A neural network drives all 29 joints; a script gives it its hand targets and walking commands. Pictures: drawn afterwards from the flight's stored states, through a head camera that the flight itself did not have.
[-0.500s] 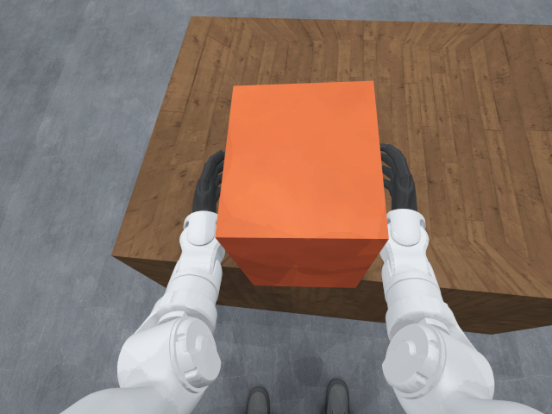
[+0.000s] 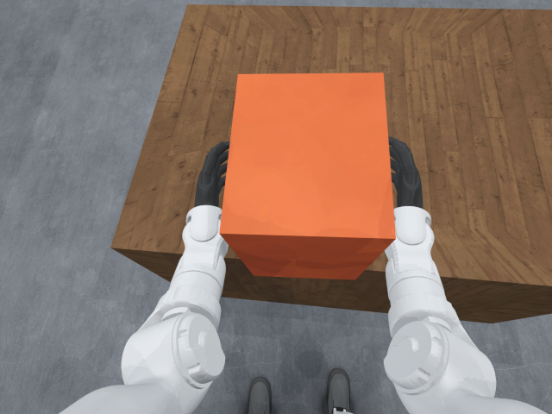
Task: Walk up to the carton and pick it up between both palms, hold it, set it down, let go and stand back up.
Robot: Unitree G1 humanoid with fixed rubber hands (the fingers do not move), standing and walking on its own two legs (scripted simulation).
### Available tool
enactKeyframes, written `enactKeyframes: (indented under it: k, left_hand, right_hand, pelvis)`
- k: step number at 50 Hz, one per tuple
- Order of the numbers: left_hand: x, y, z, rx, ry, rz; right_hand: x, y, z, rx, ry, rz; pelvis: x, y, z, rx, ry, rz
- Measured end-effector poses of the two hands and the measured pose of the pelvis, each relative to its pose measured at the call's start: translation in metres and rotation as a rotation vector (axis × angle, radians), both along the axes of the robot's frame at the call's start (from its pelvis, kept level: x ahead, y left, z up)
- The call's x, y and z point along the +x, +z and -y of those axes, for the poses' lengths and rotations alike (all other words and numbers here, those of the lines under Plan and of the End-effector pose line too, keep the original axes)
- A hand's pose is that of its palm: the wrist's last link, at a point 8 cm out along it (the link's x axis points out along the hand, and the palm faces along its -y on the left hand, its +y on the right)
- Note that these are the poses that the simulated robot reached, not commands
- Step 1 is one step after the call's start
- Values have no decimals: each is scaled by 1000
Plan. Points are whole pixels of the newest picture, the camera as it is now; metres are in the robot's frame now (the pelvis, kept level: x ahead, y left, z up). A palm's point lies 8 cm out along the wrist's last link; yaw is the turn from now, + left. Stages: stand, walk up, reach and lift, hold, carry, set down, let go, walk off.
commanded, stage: set down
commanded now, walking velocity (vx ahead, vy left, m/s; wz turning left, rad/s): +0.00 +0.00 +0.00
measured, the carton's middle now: (306, 193) +0.44 -0.02 -0.06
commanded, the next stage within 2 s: none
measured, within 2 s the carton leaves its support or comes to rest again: rests again in 0.18 s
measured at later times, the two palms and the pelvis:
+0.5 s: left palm (213, 189) +0.43 +0.12 -0.01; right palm (404, 187) +0.42 -0.17 -0.01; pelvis +0.01 -0.01 +0.00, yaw +0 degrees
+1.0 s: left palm (214, 186) +0.44 +0.12 -0.02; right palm (404, 185) +0.43 -0.17 -0.01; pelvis +0.00 +0.00 +0.00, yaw -1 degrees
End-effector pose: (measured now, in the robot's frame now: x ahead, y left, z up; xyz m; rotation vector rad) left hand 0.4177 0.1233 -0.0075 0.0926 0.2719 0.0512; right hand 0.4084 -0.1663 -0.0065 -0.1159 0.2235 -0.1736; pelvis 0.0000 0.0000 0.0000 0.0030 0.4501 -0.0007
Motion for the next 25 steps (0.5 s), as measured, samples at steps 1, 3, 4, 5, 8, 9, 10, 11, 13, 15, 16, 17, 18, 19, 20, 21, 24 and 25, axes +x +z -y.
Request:
enactKeyframes:
  k: [1, 3, 4, 5, 8, 9, 10, 11, 13, 15, 16, 17, 18, 19, 20, 21, 24, 25]
  left_hand:
    - [0, 0, 0, 1, -1, -1]
    - [1, 0, 0, 0, 0, -5]
    - [2, 0, 1, 1, 1, -8]
    - [3, -1, 1, 2, 2, -12]
    - [6, -1, 1, 7, 2, -27]
    - [8, -2, 2, 8, 1, -33]
    - [9, -2, 2, 11, 0, -37]
    - [10, -2, 2, 14, -1, -41]
    - [12, -3, 2, 18, -1, -43]
    - [13, -3, 2, 14, 5, -38]
    - [14, -4, 2, 12, 7, -37]
    - [14, -4, 2, 11, 8, -35]
    - [15, -4, 2, 10, 9, -33]
    - [15, -4, 2, 7, 10, -32]
    - [15, -5, 2, 4, 10, -30]
    - [15, -5, 2, 1, 10, -28]
    - [15, -6, 2, -6, 10, -19]
    - [15, -7, 2, -8, 10, -15]
  right_hand:
    - [0, 0, 0, -1, 0, -1]
    - [1, 0, 1, -1, 1, -5]
    - [2, -1, 1, -2, 2, -9]
    - [3, -1, 1, -1, 3, -13]
    - [6, -3, 2, 5, 5, -29]
    - [8, -4, 2, 8, 5, -35]
    - [9, -4, 2, 10, 6, -40]
    - [10, -5, 2, 10, 8, -44]
    - [13, -6, 3, 9, 12, -45]
    - [14, -6, 3, 7, 14, -40]
    - [15, -6, 3, 7, 16, -39]
    - [16, -6, 3, 8, 17, -37]
    - [16, -6, 3, 11, 17, -35]
    - [16, -7, 3, 11, 17, -33]
    - [16, -7, 3, 10, 17, -30]
    - [16, -7, 3, 9, 17, -28]
    - [16, -8, 3, 4, 16, -17]
    - [16, -8, 3, 4, 16, -14]
  pelvis:
    - [-1, 0, 0, 0, -1, -2]
    - [-2, 0, 1, 1, -2, -5]
    - [-2, 0, 1, 1, -2, -5]
    - [-2, 0, 1, 1, -2, -4]
    - [0, 0, 3, 1, 1, -5]
    - [1, 0, 4, 0, 3, -7]
    - [2, 0, 4, 0, 3, -8]
    - [3, 0, 5, 0, 3, -9]
    - [5, 0, 6, -1, 3, -8]
    - [8, 0, 7, -1, 5, -7]
    - [9, 0, 7, -2, 5, -8]
    - [10, 0, 8, -2, 5, -9]
    - [11, 0, 8, -2, 5, -9]
    - [11, 1, 8, -2, 4, -7]
    - [12, 1, 8, -2, 3, -6]
    - [12, 1, 7, -2, 3, -6]
    - [10, 1, 6, -1, 2, -3]
    - [9, 1, 6, -1, 0, -4]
